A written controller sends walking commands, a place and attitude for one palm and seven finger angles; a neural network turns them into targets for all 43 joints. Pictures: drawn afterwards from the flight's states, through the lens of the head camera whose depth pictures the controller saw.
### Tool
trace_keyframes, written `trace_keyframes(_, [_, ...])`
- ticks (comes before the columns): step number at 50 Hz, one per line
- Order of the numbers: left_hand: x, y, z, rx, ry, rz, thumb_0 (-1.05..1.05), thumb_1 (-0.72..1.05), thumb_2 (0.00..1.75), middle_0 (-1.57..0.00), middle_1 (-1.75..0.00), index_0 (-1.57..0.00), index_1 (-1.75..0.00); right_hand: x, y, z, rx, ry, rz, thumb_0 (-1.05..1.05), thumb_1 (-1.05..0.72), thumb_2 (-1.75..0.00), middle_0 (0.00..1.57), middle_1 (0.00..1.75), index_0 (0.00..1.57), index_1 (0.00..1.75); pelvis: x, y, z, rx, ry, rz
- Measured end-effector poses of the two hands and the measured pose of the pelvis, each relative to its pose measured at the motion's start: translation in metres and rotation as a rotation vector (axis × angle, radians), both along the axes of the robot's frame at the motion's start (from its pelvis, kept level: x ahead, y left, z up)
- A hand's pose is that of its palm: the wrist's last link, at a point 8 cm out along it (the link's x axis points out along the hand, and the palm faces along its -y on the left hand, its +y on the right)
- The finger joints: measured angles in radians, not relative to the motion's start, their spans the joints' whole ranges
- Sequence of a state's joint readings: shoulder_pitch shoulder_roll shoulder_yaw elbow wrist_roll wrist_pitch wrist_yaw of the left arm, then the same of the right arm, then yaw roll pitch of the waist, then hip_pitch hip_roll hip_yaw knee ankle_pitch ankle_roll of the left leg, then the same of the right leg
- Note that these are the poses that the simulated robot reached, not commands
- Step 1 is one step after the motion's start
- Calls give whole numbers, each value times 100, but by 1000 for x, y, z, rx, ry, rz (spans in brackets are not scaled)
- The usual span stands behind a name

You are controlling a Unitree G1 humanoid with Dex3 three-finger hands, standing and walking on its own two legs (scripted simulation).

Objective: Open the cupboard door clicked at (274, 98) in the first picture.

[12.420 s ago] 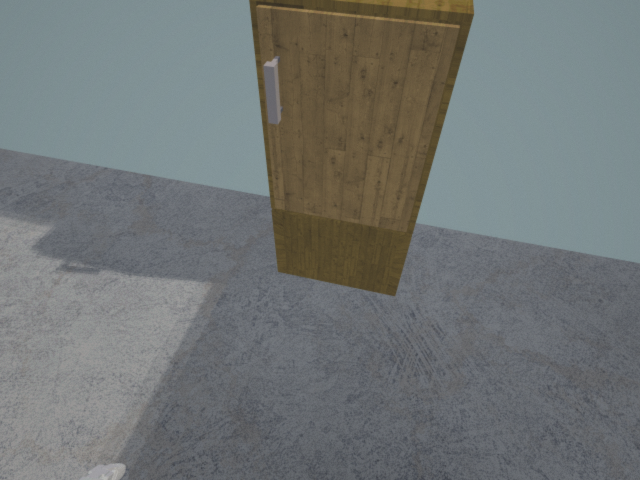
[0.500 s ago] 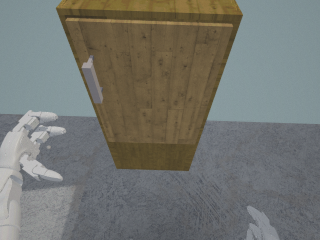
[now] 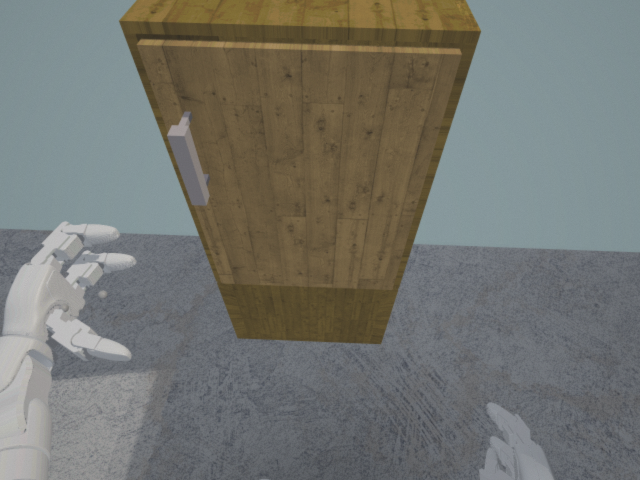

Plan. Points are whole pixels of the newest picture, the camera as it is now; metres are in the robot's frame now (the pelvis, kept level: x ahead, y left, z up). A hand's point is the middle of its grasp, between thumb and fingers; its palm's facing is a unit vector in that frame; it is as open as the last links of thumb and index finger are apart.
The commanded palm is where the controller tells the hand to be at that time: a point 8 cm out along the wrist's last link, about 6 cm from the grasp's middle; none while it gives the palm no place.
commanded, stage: move the hooked fingers beside the handle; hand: left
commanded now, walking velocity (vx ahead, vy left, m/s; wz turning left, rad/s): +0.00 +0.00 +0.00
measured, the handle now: (193, 159) +0.56 +0.25 +0.06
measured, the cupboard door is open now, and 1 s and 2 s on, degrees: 0 0 0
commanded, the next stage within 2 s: none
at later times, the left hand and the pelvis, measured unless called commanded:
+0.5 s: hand (121, 240) +0.38 +0.29 +0.08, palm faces +0.02 -1.00 +0.01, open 14.0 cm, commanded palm +0.35 +0.34 +0.08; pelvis +0.00 +0.01 -0.01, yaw -2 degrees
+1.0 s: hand (133, 208) +0.44 +0.30 +0.07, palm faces +0.02 -1.00 +0.01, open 14.0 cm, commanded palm +0.42 +0.34 +0.07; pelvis +0.00 +0.02 -0.02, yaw -2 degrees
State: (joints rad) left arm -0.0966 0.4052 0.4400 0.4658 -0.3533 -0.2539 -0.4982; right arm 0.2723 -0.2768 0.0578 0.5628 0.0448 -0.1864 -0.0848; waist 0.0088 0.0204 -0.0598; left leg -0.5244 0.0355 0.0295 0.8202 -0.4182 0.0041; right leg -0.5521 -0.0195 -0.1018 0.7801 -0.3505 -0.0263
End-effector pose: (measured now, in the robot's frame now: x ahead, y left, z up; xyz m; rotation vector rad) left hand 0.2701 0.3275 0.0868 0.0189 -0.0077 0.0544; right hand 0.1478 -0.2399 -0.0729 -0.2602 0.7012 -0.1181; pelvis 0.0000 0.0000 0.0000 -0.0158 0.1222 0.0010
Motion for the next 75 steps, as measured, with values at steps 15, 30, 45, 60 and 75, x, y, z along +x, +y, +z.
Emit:
trace_keyframes(15, [55, 14, -6, -24, 20, -19, -1, -50, 30, -30, -120, -30, -120, -35, -17, -12, -56, 122, -52, 1, -91, -90, 21, 30, 20, 30, -7, 0, -7, -6, 44, -5])
trace_keyframes(30, [100, 22, -14, -23, 29, -22, -1, -50, 30, -30, -120, -30, -120, -82, -16, -23, -64, 303, -136, 1, -91, -90, 20, 30, 20, 30, 1, 11, -9, -12, 104, -28])
trace_keyframes(45, [133, 24, -12, -32, 18, -38, -1, -50, 30, -30, -120, -30, -120, -80, -6, -26, -68, 351, -141, 0, -91, -90, 21, 30, 20, 30, 4, 20, -13, -23, 136, -27])
trace_keyframes(60, [174, 24, -14, -25, 37, -37, -1, -50, 30, -30, -120, -30, -120, -117, -10, -34, -89, 495, -191, 0, -91, -90, 21, 30, 20, 30, 1, 20, -20, -32, 186, -30])
trace_keyframes(75, [215, 27, -13, -16, 52, -41, -1, -50, 30, -30, -120, -30, -120, -166, -12, -31, -109, 668, -267, 0, -91, -89, 21, 30, 20, 30, 3, 20, -25, -42, 243, -38])
